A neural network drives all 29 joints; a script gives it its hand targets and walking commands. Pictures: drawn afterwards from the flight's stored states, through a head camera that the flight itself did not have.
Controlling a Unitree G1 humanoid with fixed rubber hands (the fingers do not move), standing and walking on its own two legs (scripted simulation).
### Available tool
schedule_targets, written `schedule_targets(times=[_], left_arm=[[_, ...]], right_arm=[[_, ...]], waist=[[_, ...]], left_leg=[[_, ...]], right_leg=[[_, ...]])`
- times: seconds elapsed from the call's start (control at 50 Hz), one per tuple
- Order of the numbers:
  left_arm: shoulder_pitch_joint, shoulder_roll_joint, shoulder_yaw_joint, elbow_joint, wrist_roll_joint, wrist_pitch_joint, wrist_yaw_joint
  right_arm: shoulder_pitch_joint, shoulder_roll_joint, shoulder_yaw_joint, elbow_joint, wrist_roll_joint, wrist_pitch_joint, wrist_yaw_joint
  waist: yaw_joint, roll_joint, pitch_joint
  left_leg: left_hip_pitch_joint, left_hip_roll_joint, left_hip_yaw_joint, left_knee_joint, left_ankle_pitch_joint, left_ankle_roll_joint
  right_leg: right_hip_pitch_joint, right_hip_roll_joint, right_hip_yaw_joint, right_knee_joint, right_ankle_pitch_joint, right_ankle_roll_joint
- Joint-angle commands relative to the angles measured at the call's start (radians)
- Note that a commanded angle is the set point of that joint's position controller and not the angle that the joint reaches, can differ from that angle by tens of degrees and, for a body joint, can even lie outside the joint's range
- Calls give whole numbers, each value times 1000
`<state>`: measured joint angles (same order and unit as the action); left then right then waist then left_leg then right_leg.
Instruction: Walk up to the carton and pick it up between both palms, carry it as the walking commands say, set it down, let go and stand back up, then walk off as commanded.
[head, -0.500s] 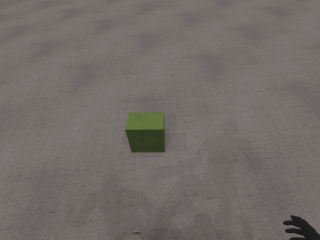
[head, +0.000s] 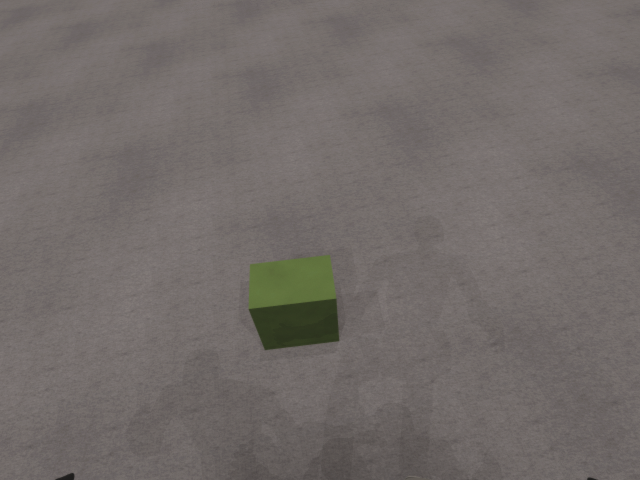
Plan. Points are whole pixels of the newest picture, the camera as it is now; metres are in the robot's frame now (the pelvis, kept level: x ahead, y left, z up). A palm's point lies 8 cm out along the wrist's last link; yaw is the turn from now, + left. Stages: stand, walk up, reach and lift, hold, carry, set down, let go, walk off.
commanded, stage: walk up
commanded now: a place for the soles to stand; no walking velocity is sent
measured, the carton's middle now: (296, 304) +0.75 +0.12 -0.61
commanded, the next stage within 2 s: none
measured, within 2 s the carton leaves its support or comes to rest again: neither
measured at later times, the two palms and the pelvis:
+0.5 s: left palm out of the picture +0.24 +0.48 -0.07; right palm (493, 414) +0.22 -0.20 -0.06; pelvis +0.16 +0.15 +0.01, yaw -2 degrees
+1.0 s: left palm (0, 351) +0.38 +0.56 -0.10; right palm (406, 329) +0.35 -0.11 -0.07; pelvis +0.26 +0.23 -0.01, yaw -6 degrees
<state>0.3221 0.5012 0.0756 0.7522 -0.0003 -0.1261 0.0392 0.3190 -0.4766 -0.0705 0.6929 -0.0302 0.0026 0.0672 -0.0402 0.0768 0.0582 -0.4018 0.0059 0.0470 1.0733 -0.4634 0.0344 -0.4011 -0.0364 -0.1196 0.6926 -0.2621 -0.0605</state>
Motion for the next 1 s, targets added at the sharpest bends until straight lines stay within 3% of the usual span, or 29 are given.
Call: schedule_targets(times=[0.0, 0.06, 0.16, 0.2, 0.22, 0.24, 0.26, 0.28, 0.3, 0.36, 0.42, 0.48, 0.5, 0.52, 0.54, 0.56, 0.58, 0.62, 0.68, 0.7, 0.72, 0.74, 0.76, 0.78, 0.8, 0.82, 0.88, 0.92, 0.98], left_arm=[[113, 273, 81, -28, -11, -3, 16], [75, 282, 74, -32, 11, -11, 1], [18, 333, 69, -36, 22, -6, -7], [9, 305, 51, -25, 32, 8, -5], [39, 252, 31, -18, 36, 15, -1], [22, 172, 4, -46, 16, 14, 5], [-5, 177, 7, -53, 6, 22, 18], [11, 227, 18, -31, -4, 20, 17], [74, 237, 28, 8, -9, 16, 11], [145, 201, 27, 49, 4, 10, -10], [103, 168, 27, 22, 0, 11, -24], [121, 149, 34, 13, 7, -1, -26], [172, 163, 47, 22, 13, -7, -22], [253, 204, 66, 30, 20, -12, -12], [304, 307, 94, 10, 31, -20, 0], [252, 323, 91, -25, 15, -16, 2], [194, 301, 86, -35, 2, -9, 2], [111, 261, 72, -54, 1, 2, -4], [24, 225, 38, -62, 18, 21, -25], [-2, 212, 25, -57, 13, 31, -29], [-26, 195, 13, -58, 7, 42, -31], [-26, 160, 0, -62, 6, 54, -30], [-7, 106, -10, -72, 4, 67, -30], [2, 94, -13, -71, -6, 81, -21], [-26, 155, 8, -39, -8, 94, -14], [-10, 167, 12, -22, -10, 95, -13], [11, 167, 17, 30, 7, 96, -15], [-12, 154, 21, 31, 11, 103, -22], [-35, 141, 28, 28, 21, 112, -35]], right_arm=[[-67, -218, -65, -88, 0, -16, -7], [-35, -173, -73, -44, -4, -8, 25], [-103, -155, -87, -45, -1, -1, 61], [-14, -170, -105, -7, -5, -7, 56], [66, -195, -117, 22, -7, -14, 43], [124, -318, -137, 17, -10, -23, 27], [104, -357, -144, -11, -3, -35, 17], [35, -335, -129, -28, 7, -39, 5], [-1, -298, -118, -32, 15, -40, -5], [-48, -230, -84, -50, 3, -42, -6], [-22, -226, -78, -60, -5, -47, -2], [-47, -209, -67, -90, 1, -40, 0], [-63, -182, -54, -107, 4, -38, 2], [-71, -143, -35, -122, 6, -42, 0], [-57, -93, -19, -155, 14, -46, -1], [-64, -171, -36, -142, 4, -32, -14], [-63, -215, -50, -121, 7, -29, -22], [-9, -204, -55, -82, 12, -39, -31], [40, -136, -48, -22, 31, -48, -35], [56, -120, -45, -1, 36, -52, -44], [83, -119, -48, 24, 35, -57, -54], [91, -138, -55, 41, 28, -63, -65], [82, -194, -65, 41, 14, -71, -75], [24, -283, -68, 7, 15, -79, -82], [-12, -284, -67, 16, 25, -80, -80], [-67, -278, -59, 12, 23, -81, -87], [-98, -257, -57, 46, 18, -80, -98], [-92, -252, -58, 61, 18, -78, -102], [-109, -242, -56, 70, 16, -72, -110]], waist=[[77, -97, -19], [53, -214, 3], [38, -268, 3], [-20, -179, -15], [-58, -51, -44], [-112, 292, -41], [-100, 188, -43], [-52, 67, -16], [-10, 36, -2], [6, 117, -3], [-8, 116, -9], [24, 68, -24], [63, 22, -51], [129, -73, -76], [158, -306, -125], [129, -176, -89], [105, -87, -38], [69, -123, -15], [39, -268, -16], [20, -265, -40], [-3, -236, -60], [-12, -165, -60], [-6, -16, -57], [5, 97, -68], [3, -38, -89], [30, -40, -71], [40, 81, -76], [33, 106, -88], [33, 114, -109]], left_leg=[[-399, 150, -172, 100, 36, -25], [-199, 125, -83, -62, 70, -28], [25, 80, 36, -292, 130, -27], [206, 26, 67, -366, 90, -13], [322, 2, 52, -426, 40, -7], [367, 252, -467, -736, -247, 77], [307, 377, -668, -841, -325, 173], [257, 380, -630, -805, -280, 205], [225, 343, -512, -753, -202, 210], [111, 262, -266, -705, 60, 200], [94, 278, -235, -711, 131, 227], [28, 243, -167, -633, 92, 194], [-68, 212, -123, -551, 49, 155], [-211, 159, -67, -361, 132, 102], [-408, 39, 25, -32, 82, 20], [-472, 39, -69, 88, -79, 0], [-447, 92, -133, 95, -60, 0], [-356, 123, -123, 18, -41, -5], [-51, 59, 10, -189, 38, -14], [66, 36, 46, -251, 130, -14], [162, 4, 75, -327, 227, -12], [203, -6, 49, -412, 260, -9], [211, 128, -160, -515, 265, 26], [138, 393, -548, -665, 291, 155], [97, 400, -561, -669, 224, 208], [85, 386, -516, -622, 240, 216], [104, 346, -363, -531, 475, 180], [111, 345, -318, -506, 585, 182], [105, 333, -280, -481, 575, 171]], right_leg=[[279, -371, 496, -358, -219, -233], [63, -287, 273, -322, -61, -186], [-85, -235, 173, -309, -295, -142], [-173, -190, 105, -133, -296, -107], [-224, -147, 47, 77, -265, -74], [-437, 29, -11, 430, -333, 6], [-464, 17, 153, 551, -309, 18], [-455, -19, 198, 592, -233, 17], [-419, -55, 175, 562, -180, 20], [-210, -82, 91, 317, -188, 41], [-119, -54, 48, 184, -152, 34], [50, -5, 24, -13, -44, 17], [215, 6, 37, -88, 8, 3], [401, -29, 156, -157, -88, -34], [519, -333, 640, -306, -331, -159], [432, -444, 824, -376, -341, -263], [351, -434, 727, -345, -257, -290], [219, -344, 509, -287, -129, -237], [-17, -227, 235, -200, 287, -178], [-76, -203, 183, -131, 342, -149], [-125, -164, 138, -30, 278, -108], [-157, -123, 105, 85, 152, -61], [-218, -57, 75, 236, -1, -8], [-252, 20, 123, 308, -282, 45], [-177, -11, 220, 370, -329, 44], [-181, -24, 214, 360, -309, 42], [-168, -28, 162, 329, -277, 16], [-139, -26, 128, 310, -261, 15], [-77, -10, 100, 230, -233, 11]])
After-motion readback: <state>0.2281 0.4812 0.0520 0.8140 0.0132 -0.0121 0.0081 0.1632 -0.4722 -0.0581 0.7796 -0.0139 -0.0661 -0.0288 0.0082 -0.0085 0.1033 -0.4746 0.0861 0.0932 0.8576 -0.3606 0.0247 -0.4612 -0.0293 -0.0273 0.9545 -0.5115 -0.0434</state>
